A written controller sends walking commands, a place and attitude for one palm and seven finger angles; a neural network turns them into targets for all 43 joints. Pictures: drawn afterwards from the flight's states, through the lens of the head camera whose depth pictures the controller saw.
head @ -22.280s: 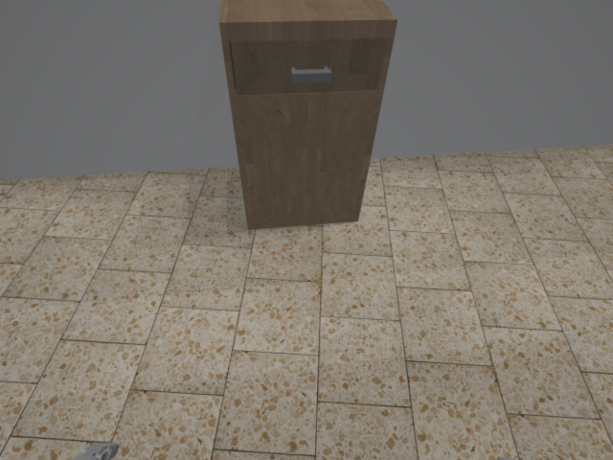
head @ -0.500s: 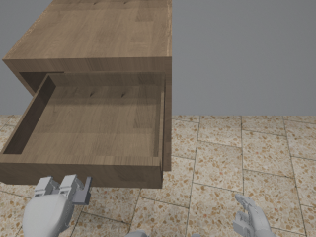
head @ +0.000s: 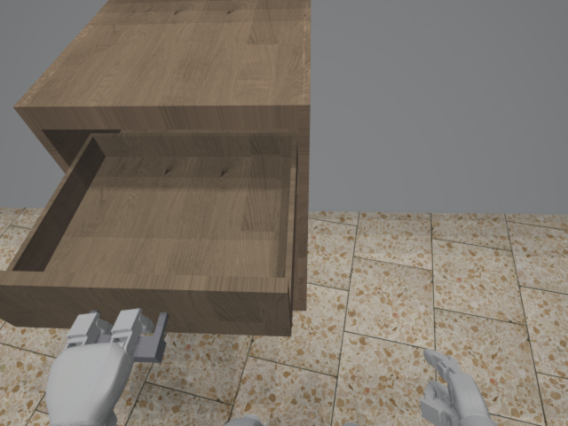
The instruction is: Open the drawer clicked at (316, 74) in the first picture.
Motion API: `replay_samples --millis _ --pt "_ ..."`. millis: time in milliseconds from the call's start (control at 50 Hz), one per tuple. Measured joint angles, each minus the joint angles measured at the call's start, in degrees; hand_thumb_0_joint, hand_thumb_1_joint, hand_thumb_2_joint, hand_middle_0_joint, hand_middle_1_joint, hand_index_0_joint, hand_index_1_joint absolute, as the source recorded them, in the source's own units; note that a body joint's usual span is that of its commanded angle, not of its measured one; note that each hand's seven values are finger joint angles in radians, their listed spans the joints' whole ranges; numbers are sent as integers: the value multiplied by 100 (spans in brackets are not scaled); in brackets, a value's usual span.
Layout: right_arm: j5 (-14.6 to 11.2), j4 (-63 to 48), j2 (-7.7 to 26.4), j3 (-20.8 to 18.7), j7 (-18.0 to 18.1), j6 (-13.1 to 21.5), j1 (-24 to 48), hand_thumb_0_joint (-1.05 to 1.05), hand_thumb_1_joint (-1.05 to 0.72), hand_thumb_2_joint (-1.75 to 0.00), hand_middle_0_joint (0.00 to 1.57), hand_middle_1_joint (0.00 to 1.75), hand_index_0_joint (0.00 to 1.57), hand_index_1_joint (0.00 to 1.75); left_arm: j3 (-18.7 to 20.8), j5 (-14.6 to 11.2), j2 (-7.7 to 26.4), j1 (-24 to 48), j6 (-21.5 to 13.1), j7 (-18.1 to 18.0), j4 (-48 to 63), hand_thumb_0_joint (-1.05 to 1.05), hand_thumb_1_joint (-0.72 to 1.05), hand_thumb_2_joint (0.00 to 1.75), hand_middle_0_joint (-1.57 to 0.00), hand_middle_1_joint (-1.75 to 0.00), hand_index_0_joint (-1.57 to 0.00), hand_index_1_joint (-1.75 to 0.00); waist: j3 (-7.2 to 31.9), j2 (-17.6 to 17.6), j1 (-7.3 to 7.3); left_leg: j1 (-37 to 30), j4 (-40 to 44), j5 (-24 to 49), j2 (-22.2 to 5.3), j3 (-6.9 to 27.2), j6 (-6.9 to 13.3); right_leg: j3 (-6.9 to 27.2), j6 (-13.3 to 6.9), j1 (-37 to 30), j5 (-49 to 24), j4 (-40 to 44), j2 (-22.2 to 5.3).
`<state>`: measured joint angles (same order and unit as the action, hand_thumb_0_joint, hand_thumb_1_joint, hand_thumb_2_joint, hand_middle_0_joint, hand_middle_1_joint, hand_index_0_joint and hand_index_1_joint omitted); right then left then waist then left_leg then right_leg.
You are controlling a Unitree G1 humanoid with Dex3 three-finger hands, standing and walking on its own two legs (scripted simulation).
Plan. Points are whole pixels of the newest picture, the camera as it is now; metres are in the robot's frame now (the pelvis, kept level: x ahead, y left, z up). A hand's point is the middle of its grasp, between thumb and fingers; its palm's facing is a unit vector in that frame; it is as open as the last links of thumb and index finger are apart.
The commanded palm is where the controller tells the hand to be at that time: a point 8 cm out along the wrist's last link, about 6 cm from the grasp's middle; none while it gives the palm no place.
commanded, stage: lift the hand off the handle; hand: left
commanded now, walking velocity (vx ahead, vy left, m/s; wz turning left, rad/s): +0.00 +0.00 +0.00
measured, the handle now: (123, 332) +0.23 +0.25 +0.01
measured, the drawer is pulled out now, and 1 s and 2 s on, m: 0.30 0.30 0.30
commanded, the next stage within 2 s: draw the hand back to the body in 1.44 s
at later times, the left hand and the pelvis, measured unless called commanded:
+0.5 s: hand (103, 366) +0.18 +0.25 +0.03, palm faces +0.00 -0.09 -1.00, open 13.6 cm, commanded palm +0.17 +0.25 +0.09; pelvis +0.00 +0.00 +0.02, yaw +0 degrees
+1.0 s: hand (78, 345) +0.19 +0.25 +0.10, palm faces +0.05 -0.13 -0.99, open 13.5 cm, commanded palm +0.16 +0.24 +0.16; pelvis +0.01 +0.02 +0.04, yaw +0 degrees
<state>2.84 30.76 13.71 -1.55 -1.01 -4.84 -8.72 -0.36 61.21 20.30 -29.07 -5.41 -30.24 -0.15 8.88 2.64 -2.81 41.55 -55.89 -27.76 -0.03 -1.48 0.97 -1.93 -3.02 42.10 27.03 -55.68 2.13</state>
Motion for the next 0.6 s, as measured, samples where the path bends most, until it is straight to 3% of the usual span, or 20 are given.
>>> replay_samples --millis 180,440,600 --pt "-33 108 -34 7 91 -4 25 1 -91 -90 20 30 20 30 -69 8 10 284 29 -29 -194 -1 -49 30 -30 -122 -32 -120 -36 29 -29 30 1 58 9 45 -5 -45 -5 6 -51 20 -10" --pt "-98 108 -76 76 173 51 -5 1 -91 -90 20 30 20 30 -24 -322 177 287 161 467 71 -1 -49 30 -34 -121 -34 -121 -166 101 38 -540 485 258 -6 30 -5 -12 2 -562 -267 519 17" --pt "-122 118 13 34 149 110 -16 1 -91 -90 20 30 20 30 93 -489 291 165 175 709 409 -1 -49 30 -33 -120 -37 -122 -239 135 -13 -907 810 361 12 18 20 13 36 -937 -381 860 7"
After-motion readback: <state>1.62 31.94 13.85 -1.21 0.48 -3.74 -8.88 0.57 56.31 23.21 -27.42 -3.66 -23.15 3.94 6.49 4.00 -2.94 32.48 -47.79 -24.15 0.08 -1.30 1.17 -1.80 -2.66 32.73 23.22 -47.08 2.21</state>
